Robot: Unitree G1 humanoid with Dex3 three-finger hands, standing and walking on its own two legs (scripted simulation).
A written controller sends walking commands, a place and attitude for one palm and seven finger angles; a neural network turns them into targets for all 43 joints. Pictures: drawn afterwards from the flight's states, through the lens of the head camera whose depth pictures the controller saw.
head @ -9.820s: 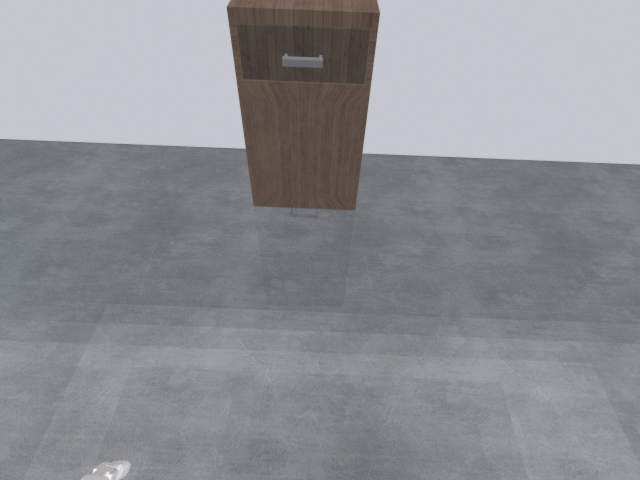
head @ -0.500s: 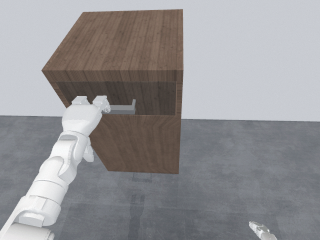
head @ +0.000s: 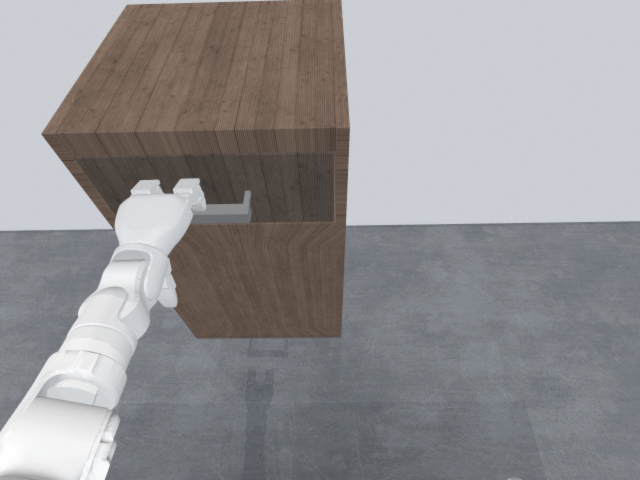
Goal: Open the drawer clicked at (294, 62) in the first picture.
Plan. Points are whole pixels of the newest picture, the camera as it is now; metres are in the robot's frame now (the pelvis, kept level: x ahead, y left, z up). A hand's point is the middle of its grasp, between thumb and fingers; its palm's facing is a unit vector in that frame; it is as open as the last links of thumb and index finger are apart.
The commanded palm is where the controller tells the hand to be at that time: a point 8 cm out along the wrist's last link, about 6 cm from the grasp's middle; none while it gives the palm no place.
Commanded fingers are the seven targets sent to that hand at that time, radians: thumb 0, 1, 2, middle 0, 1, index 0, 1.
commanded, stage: move the hooked fingers above the handle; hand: left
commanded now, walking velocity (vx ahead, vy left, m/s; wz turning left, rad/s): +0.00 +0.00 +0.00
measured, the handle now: (213, 205) +0.56 +0.22 -0.05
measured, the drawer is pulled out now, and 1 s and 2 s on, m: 0.00 0.00 0.00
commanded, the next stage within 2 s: none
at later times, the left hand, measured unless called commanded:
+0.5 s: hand (196, 216) +0.48 +0.21 +0.01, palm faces -0.07 +0.01 -1.00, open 13.9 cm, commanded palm +0.47 +0.21 +0.06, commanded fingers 0.00 -0.50 0.30 -0.30 -1.20 -0.30 -1.20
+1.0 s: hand (197, 220) +0.47 +0.21 +0.01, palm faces -0.07 -0.03 -1.00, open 13.9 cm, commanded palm +0.47 +0.21 +0.06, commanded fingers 0.00 -0.50 0.30 -0.30 -1.20 -0.30 -1.20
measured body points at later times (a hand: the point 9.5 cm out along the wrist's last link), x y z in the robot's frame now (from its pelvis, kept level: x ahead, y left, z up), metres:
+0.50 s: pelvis -0.01 +0.01 -0.02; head +0.09 +0.00 +0.42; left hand +0.48 +0.21 +0.06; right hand -0.01 -0.27 -0.15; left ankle -0.02 +0.11 -0.72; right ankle +0.01 -0.11 -0.72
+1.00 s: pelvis +0.00 +0.01 -0.01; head +0.09 +0.00 +0.43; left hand +0.47 +0.21 +0.06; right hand +0.02 -0.26 -0.15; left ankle -0.02 +0.11 -0.72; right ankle +0.01 -0.11 -0.72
